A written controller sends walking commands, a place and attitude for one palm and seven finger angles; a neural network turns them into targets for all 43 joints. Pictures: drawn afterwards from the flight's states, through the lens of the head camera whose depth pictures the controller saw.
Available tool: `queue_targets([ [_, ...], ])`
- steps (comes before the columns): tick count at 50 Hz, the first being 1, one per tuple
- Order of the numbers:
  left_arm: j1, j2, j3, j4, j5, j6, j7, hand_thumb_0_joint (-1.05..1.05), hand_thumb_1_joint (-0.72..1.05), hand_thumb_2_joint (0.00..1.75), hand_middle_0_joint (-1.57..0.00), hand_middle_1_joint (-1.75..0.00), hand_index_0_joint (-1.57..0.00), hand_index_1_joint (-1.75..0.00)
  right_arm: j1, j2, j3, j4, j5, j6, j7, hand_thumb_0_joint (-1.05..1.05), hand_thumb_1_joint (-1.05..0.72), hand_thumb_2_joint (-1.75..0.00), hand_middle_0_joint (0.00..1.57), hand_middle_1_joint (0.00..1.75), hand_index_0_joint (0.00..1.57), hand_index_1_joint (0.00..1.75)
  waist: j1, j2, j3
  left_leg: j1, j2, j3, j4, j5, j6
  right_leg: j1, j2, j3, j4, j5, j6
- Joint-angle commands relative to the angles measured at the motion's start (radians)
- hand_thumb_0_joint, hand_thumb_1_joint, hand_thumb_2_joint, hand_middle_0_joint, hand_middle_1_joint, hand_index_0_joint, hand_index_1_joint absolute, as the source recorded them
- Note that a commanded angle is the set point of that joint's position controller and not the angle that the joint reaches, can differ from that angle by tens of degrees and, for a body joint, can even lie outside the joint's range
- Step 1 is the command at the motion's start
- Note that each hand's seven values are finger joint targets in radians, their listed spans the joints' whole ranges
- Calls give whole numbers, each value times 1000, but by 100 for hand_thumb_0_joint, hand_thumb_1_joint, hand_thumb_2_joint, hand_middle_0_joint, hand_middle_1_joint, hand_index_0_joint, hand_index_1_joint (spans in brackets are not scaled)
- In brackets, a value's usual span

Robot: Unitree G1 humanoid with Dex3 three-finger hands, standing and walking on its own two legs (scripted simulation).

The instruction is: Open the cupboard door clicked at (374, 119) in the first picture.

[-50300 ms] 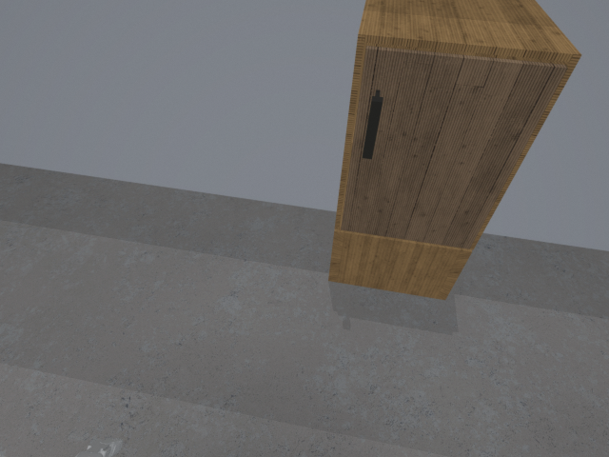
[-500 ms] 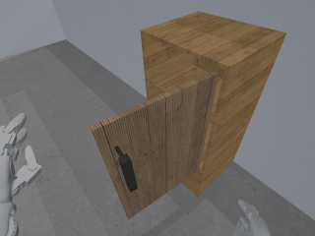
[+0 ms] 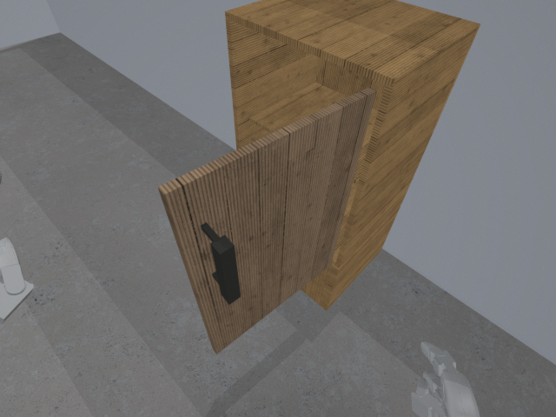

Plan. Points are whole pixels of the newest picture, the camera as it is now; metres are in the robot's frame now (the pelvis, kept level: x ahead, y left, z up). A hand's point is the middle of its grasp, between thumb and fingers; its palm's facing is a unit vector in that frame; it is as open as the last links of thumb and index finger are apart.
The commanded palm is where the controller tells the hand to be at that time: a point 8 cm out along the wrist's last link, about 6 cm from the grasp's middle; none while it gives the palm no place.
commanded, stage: step back with the hand held close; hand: left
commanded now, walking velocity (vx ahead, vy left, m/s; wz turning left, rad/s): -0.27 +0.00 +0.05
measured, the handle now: (219, 264) +0.35 +0.12 +0.00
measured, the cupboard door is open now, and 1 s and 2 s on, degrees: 84 84 84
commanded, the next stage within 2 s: stop stepping back and stand still in 0.74 s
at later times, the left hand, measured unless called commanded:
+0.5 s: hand (5, 355) +0.14 +0.26 +0.17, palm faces +0.45 -0.76 -0.47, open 7.4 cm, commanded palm +0.06 +0.29 +0.19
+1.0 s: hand out of the picture +0.01 +0.27 +0.17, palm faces +0.39 -0.83 -0.40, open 7.4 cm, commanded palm -0.04 +0.31 +0.19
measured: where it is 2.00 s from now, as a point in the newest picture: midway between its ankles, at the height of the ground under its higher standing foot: outside the picture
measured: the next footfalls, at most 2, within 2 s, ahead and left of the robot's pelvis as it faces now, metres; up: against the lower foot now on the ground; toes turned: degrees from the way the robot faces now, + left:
right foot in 0.38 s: -0.04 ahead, -0.13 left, +0.00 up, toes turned +4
right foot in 1.14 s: -0.23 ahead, -0.10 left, +0.00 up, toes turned +5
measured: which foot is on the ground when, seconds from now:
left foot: down 0.00-1.00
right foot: down 0.00-0.24, up 0.26-0.36, down 0.38-0.74, up 0.76-1.00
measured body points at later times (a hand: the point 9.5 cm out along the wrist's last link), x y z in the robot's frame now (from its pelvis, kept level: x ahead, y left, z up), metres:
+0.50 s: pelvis -0.07 -0.01 +0.00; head -0.03 +0.00 +0.45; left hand +0.11 +0.29 +0.19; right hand +0.11 -0.24 -0.08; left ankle +0.02 +0.09 -0.73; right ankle -0.07 -0.13 -0.73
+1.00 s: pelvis -0.18 +0.01 +0.02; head -0.17 +0.06 +0.47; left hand -0.02 +0.31 +0.19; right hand -0.01 -0.20 -0.04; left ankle -0.07 +0.08 -0.73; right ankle -0.28 -0.14 -0.66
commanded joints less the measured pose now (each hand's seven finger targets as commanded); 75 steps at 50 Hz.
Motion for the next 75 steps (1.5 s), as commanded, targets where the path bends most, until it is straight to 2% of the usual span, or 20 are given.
queue_targets([
  [1,-67,118,83,-172,16,-54,37,0,90,90,-20,-30,-20,-30,-79,-143,-57,-145,-14,-55,-15,0,-90,-90,20,30,20,30,-15,62,-43,-412,145,-166,-210,-271,36,302,-20,105,53,107,-33],
  [7,-111,167,101,-217,3,-80,44,0,90,90,-20,-30,-20,-30,-62,-131,-44,-136,3,-69,-3,0,-90,-90,20,30,20,30,-19,-60,-76,-197,65,-141,-14,-273,11,17,-120,216,-194,-275,-81],
  [12,-87,166,140,-273,19,-108,56,0,90,90,-20,-30,-20,-30,-81,-141,-39,-140,-3,-96,-16,0,-90,-90,20,30,20,30,2,289,-107,-503,285,-376,-405,-472,91,327,70,3,290,-86,7],
  [20,-24,123,81,-162,-9,-113,22,0,90,90,-20,-30,-20,-30,-84,-134,-48,-71,-14,-133,10,0,-90,-90,20,30,20,30,-19,104,-22,-199,170,-204,-155,56,15,112,28,85,-74,126,-35],
  [23,-99,156,60,-175,-18,-114,21,0,90,90,-20,-30,-20,-30,-84,-116,-47,-42,-2,-123,11,0,-90,-90,20,30,20,30,-19,43,-283,124,126,-94,-38,547,-34,114,-45,132,-47,556,-35],
  [32,52,270,183,-269,-44,-89,28,0,90,90,-20,-30,-20,-30,-148,-82,-41,-86,9,-68,10,0,-90,-90,20,30,20,30,8,-108,-130,-50,8,-109,283,-110,-58,-78,-233,273,-300,138,-176],
  [35,-4,229,143,-218,-40,-76,20,0,90,90,-20,-30,-20,-30,-146,-95,-24,-73,0,-52,-5,0,-90,-90,20,30,20,30,-27,9,-31,-6,47,-133,-159,116,-52,-63,-71,96,-142,154,-66],
  [37,-17,231,144,-220,-29,-92,22,0,90,90,-20,-30,-20,-30,-136,-129,-43,-82,-11,-68,-15,0,-90,-90,20,30,20,30,2,336,-108,-130,307,-417,-356,423,22,77,109,8,213,-253,-8],
  [39,18,205,132,-164,-30,-109,14,0,90,90,-20,-30,-20,-30,-101,-127,-53,-67,-23,-109,0,0,-90,-90,20,30,20,30,12,279,-184,-174,366,-429,-392,205,65,118,123,81,469,-364,-23],
  [42,4,161,63,-265,-39,-98,13,0,90,90,-20,-30,-20,-30,-78,-127,-57,-56,-10,-138,14,0,-90,-90,20,30,20,30,14,146,-239,79,318,-330,-296,418,78,-18,95,76,430,-330,-13],
  [44,17,159,48,-321,-40,-71,14,0,90,90,-20,-30,-20,-30,-72,-123,-54,-55,2,-156,21,0,-90,-90,20,30,20,30,2,134,-248,139,280,-321,-348,167,51,-41,96,42,412,-302,-1],
  [48,-45,181,57,-376,-29,-26,42,0,90,90,-20,-30,-20,-30,-102,-100,-23,-50,-12,-165,11,0,-90,-90,20,30,20,30,3,287,-180,22,211,-304,-581,-397,-82,101,142,-50,293,-355,-15],
  [52,-14,219,83,-366,-31,-3,54,0,90,90,-20,-30,-20,-30,-88,-75,-13,-42,-30,-160,4,0,-90,-90,20,30,20,30,10,383,-190,65,114,-153,-570,-289,-197,250,197,-148,-23,-438,-54],
  [54,43,248,109,-346,-40,2,46,0,90,90,-20,-30,-20,-30,-71,-62,-11,-39,-24,-140,12,0,-90,-90,20,30,20,30,0,172,-208,107,32,9,-225,-76,-136,224,69,-89,-301,-291,-112],
  [58,-38,362,245,-393,-69,-31,32,0,90,90,-20,-30,-20,-30,-78,-89,-5,-44,-20,-91,34,0,-90,-90,20,30,20,30,-6,-236,-112,-339,75,-151,572,-44,-93,41,-402,397,-440,-249,-308],
  [60,-99,211,123,-215,-71,-25,-5,0,90,90,-20,-30,-20,-30,-60,-110,-45,-28,14,-83,32,0,-90,-90,20,30,20,30,-29,-155,-5,-365,66,-103,541,33,-82,41,-204,213,-410,-391,-174],
  [66,-178,143,15,-27,-31,-23,16,0,90,90,-20,-30,-20,-30,-50,-109,-12,-6,10,-135,-30,0,-90,-90,20,30,20,30,-20,27,-2,37,41,28,-88,6,-5,76,-127,40,-57,6,-99],
  [68,-198,168,36,-129,-31,-42,18,0,90,90,-20,-30,-20,-30,-34,-140,-26,-36,12,-140,-27,0,-90,-90,20,30,20,30,-28,159,-98,226,216,-245,-116,211,101,-58,-12,-32,212,72,7],
  [70,-162,234,99,-180,-37,-75,18,0,90,90,-20,-30,-20,-30,-28,-117,-19,-31,7,-157,-11,0,-90,-90,20,30,20,30,-21,180,-118,286,363,-478,-162,446,200,-193,38,-15,362,-344,21],
  [75,33,252,171,-339,-33,-66,23,0,90,90,-20,-30,-20,-30,-64,-131,-25,-48,12,-180,24,0,-90,-90,20,30,20,30,16,253,-110,-143,206,-98,-130,69,41,262,30,-85,24,-183,-12],
])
